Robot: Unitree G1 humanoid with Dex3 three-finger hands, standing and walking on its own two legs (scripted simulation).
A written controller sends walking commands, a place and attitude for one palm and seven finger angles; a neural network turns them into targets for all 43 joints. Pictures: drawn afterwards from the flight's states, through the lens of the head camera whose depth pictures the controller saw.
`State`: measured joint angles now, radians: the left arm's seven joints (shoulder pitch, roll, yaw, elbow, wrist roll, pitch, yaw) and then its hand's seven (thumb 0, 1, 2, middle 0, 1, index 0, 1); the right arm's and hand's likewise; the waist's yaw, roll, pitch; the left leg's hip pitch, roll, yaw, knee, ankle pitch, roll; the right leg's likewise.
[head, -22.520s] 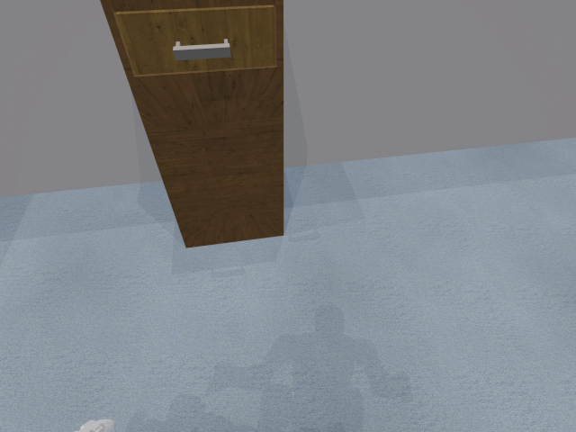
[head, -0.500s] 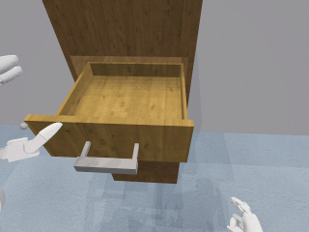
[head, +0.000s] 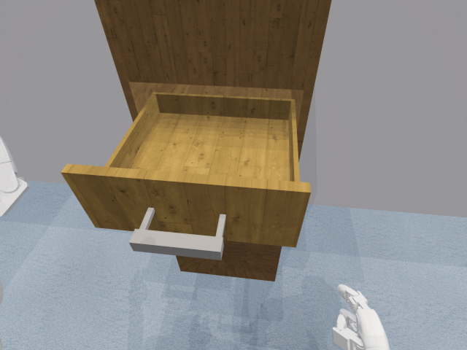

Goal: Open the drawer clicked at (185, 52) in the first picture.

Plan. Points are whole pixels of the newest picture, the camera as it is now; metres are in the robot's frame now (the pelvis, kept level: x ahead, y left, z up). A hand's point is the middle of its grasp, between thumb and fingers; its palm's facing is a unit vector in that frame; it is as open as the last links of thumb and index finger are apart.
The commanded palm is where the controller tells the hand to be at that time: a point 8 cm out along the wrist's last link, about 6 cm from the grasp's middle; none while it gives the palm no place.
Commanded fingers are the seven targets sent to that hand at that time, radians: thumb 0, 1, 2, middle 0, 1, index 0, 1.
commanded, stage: step back with the hand held close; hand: left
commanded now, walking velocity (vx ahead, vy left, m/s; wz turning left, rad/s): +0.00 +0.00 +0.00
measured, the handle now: (181, 230) +0.27 +0.13 +0.09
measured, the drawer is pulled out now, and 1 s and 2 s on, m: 0.29 0.29 0.29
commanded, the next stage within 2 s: stop stepping back and stand still in 1.14 s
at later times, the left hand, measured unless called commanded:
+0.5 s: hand (16, 215) +0.16 +0.23 +0.27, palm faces +0.49 -0.66 -0.58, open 7.4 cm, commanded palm +0.08 +0.29 +0.28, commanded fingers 0.00 0.90 0.90 -0.20 -0.30 -0.20 -0.30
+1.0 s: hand out of the picture +0.05 +0.23 +0.28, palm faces +0.60 -0.71 -0.37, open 7.4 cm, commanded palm -0.01 +0.27 +0.28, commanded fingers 0.00 0.90 0.90 -0.20 -0.30 -0.20 -0.30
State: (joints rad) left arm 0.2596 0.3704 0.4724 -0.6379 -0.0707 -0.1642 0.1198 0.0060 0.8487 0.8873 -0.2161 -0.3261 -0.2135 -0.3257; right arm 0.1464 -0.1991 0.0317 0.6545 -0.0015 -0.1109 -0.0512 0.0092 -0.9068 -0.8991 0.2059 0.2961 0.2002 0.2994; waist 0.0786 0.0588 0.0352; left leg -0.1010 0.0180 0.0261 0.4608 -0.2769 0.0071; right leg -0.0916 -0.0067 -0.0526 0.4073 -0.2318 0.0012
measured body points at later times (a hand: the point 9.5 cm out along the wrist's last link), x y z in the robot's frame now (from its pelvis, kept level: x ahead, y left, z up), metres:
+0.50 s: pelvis -0.05 +0.01 -0.01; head -0.01 +0.01 +0.44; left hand +0.13 +0.27 +0.29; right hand +0.12 -0.25 -0.10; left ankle -0.01 +0.11 -0.74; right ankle +0.00 -0.12 -0.74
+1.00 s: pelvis -0.14 -0.01 -0.02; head -0.13 +0.00 +0.43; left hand +0.02 +0.27 +0.30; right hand +0.02 -0.23 -0.10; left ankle -0.01 +0.11 -0.74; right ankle -0.15 -0.13 -0.75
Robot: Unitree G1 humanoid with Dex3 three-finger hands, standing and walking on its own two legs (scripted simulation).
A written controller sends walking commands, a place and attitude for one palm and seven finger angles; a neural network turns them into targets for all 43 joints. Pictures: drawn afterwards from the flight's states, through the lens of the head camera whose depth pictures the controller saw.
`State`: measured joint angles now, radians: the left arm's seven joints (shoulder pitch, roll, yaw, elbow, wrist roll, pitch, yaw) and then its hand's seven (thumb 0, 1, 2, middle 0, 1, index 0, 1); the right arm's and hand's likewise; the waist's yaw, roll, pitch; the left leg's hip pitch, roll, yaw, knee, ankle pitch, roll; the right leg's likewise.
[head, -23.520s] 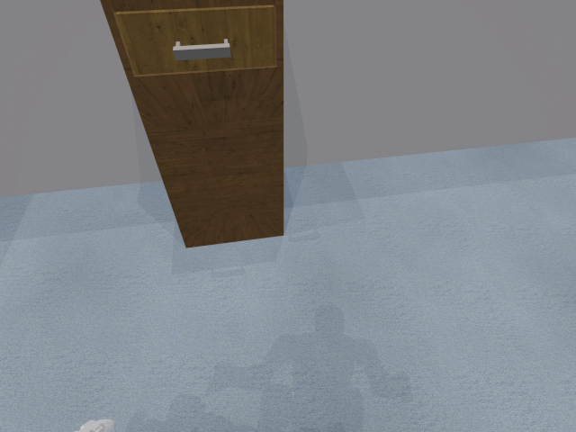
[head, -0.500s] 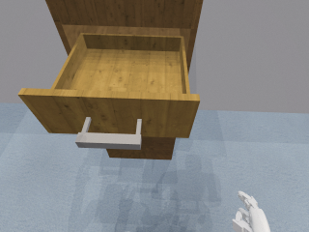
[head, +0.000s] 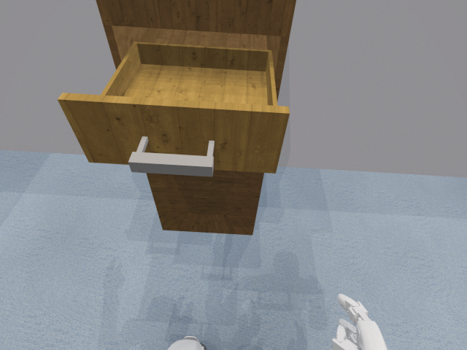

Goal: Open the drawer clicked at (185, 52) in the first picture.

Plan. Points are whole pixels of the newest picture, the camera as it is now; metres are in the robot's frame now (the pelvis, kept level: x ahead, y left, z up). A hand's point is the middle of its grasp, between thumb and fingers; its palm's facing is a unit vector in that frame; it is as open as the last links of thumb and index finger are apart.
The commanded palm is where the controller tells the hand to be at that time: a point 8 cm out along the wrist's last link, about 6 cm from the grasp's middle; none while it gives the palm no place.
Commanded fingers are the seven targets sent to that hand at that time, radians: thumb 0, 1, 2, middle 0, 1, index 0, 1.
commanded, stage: step back with the hand held close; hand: left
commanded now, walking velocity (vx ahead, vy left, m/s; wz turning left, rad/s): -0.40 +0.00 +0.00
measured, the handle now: (175, 154) +0.41 +0.14 +0.11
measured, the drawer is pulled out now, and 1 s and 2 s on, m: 0.29 0.29 0.29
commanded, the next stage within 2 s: stop stepping back and stand still in 0.14 s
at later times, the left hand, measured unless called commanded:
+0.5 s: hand out of the picture +0.04 +0.23 +0.32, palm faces +0.60 -0.67 -0.45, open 7.4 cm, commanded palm -0.02 +0.27 +0.30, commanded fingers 0.00 0.90 0.90 -0.20 -0.30 -0.20 -0.30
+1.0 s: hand out of the picture +0.01 +0.23 +0.31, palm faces +0.58 -0.69 -0.44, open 7.4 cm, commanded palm -0.06 +0.28 +0.30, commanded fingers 0.00 0.90 0.90 -0.20 -0.30 -0.20 -0.30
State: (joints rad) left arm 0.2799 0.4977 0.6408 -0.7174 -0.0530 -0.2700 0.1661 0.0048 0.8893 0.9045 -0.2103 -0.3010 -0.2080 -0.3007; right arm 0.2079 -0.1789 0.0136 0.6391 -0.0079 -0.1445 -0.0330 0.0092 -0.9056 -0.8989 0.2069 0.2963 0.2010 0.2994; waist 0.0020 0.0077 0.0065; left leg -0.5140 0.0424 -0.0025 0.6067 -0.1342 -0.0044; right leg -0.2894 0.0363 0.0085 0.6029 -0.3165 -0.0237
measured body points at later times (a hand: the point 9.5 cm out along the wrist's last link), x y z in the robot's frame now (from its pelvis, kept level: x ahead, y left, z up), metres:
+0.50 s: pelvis -0.15 -0.01 +0.01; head -0.13 +0.01 +0.46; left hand +0.00 +0.26 +0.34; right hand +0.04 -0.22 -0.07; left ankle -0.03 +0.11 -0.70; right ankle -0.18 -0.12 -0.72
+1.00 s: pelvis -0.18 -0.01 +0.01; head -0.18 +0.00 +0.46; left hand -0.03 +0.26 +0.33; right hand -0.04 -0.23 -0.09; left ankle -0.18 +0.11 -0.69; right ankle -0.18 -0.09 -0.72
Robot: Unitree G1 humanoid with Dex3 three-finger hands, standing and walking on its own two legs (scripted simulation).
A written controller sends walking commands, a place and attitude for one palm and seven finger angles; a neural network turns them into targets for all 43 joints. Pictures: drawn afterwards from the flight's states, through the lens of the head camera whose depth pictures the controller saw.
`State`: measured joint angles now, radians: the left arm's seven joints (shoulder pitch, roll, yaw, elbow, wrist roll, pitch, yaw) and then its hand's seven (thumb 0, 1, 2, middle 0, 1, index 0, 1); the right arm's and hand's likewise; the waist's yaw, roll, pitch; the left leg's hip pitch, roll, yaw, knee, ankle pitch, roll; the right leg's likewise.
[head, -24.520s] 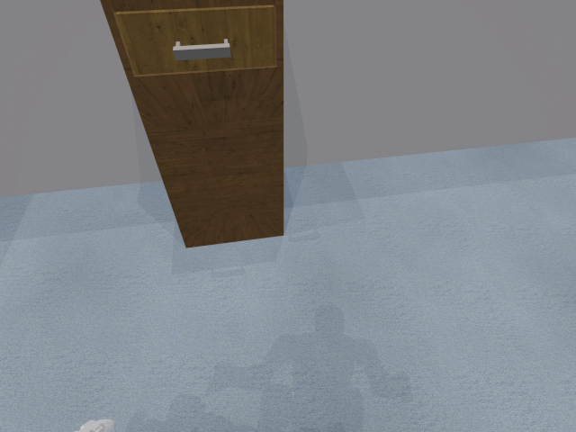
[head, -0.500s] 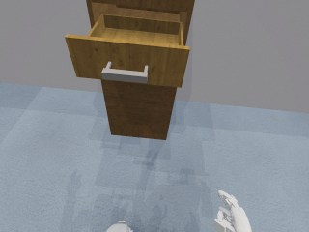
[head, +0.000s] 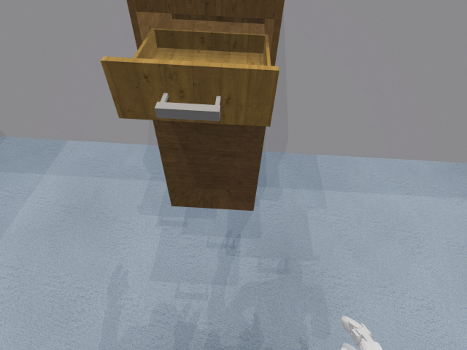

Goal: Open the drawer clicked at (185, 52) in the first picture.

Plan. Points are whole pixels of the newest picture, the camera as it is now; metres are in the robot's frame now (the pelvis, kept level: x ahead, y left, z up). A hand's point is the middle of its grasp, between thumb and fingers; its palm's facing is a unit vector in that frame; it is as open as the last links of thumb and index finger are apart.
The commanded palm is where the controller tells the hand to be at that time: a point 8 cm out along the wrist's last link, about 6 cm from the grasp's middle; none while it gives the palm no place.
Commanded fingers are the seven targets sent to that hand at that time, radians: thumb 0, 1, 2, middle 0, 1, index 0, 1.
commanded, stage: let the arm hang, fingers relaxed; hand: left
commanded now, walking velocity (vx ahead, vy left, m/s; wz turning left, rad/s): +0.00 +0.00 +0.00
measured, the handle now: (190, 105) +0.60 +0.12 +0.11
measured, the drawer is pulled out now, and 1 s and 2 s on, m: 0.29 0.29 0.29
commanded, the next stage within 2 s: look to check the result in 1.20 s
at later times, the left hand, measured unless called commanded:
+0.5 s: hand out of the picture +0.00 +0.19 -0.17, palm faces +0.08 -0.97 -0.23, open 6.8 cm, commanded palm none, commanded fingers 0.00 0.90 0.90 -0.20 -0.30 -0.20 -0.30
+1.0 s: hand out of the picture +0.08 +0.21 -0.14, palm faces +0.05 -0.95 -0.30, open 7.3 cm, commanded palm none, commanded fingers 0.00 0.90 0.90 -0.20 -0.30 -0.20 -0.30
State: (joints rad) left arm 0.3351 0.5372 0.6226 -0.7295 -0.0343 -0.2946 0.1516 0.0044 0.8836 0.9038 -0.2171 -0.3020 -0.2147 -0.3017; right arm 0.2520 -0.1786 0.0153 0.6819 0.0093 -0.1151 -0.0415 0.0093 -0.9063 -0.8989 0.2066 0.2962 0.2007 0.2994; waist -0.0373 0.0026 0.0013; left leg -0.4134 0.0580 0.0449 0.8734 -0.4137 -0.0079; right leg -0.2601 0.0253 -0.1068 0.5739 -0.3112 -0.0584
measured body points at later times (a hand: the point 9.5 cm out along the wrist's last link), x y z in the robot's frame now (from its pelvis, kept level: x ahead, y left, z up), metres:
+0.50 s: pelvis +0.01 -0.01 +0.00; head +0.04 +0.00 +0.45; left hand -0.01 +0.24 -0.15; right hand +0.04 -0.25 -0.15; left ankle +0.04 +0.12 -0.73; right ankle +0.03 -0.12 -0.73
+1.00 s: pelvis +0.02 -0.01 +0.02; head +0.03 -0.02 +0.47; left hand +0.08 +0.26 -0.12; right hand +0.08 -0.27 -0.14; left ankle +0.04 +0.12 -0.73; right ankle +0.03 -0.12 -0.73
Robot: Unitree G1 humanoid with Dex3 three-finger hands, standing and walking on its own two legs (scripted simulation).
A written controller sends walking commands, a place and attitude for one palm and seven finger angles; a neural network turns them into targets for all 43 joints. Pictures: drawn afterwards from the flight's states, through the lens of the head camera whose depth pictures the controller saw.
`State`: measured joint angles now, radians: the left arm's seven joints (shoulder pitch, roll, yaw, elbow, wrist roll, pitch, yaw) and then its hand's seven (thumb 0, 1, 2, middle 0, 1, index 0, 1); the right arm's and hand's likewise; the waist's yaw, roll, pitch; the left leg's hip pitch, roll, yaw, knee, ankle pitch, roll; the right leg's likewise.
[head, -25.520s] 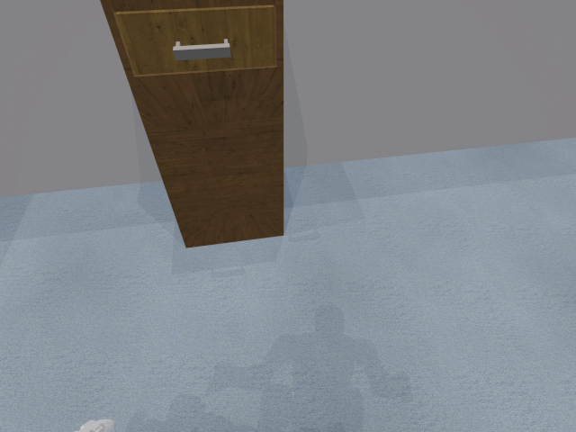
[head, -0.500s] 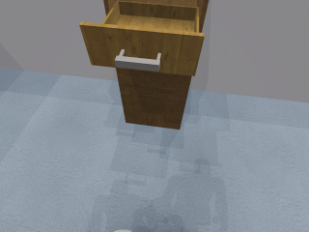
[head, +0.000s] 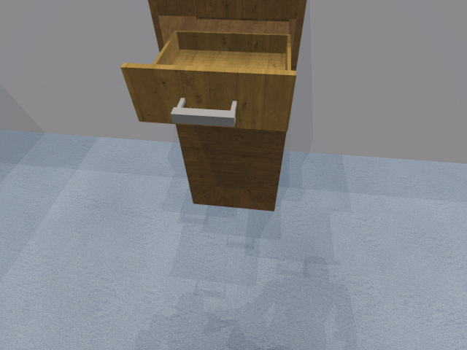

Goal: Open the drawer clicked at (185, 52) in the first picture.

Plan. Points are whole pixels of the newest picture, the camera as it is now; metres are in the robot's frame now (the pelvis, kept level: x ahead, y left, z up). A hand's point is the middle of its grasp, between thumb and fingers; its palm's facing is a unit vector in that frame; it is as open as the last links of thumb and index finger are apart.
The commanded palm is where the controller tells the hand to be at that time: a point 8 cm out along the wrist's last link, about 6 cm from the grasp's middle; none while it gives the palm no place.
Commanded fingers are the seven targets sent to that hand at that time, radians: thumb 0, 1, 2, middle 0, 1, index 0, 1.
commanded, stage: let the arm hang, fingers relaxed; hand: left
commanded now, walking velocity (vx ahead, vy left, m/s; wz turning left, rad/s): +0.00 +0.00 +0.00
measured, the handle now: (205, 110) +0.59 +0.09 +0.09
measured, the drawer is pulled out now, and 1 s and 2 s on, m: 0.29 0.29 0.29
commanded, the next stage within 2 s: look to check the result in 0.20 s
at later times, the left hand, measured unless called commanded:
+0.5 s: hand out of the picture +0.09 +0.24 -0.15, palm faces -0.03 -0.94 -0.34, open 7.4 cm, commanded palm none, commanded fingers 0.00 0.90 0.90 -0.20 -0.30 -0.20 -0.30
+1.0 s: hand out of the picture +0.12 +0.24 -0.15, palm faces -0.03 -0.94 -0.34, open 7.4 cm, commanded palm none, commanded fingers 0.00 0.90 0.90 -0.20 -0.30 -0.20 -0.30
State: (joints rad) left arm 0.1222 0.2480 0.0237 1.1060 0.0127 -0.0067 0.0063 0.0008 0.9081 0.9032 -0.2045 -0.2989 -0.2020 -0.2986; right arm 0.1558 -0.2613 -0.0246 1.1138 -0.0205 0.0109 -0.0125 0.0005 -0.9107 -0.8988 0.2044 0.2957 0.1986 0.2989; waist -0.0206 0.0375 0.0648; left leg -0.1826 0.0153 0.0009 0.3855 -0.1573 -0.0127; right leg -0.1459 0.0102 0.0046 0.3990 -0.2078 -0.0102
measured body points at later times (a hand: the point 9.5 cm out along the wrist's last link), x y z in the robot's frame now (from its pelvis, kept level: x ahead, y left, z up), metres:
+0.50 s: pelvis +0.01 +0.00 +0.00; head +0.04 -0.01 +0.45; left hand +0.09 +0.29 -0.13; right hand +0.07 -0.30 -0.14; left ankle +0.04 +0.13 -0.74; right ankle +0.01 -0.11 -0.74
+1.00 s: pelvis +0.03 +0.00 +0.00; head +0.06 -0.01 +0.45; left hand +0.12 +0.29 -0.13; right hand +0.11 -0.30 -0.13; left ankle +0.04 +0.13 -0.74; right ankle +0.01 -0.11 -0.74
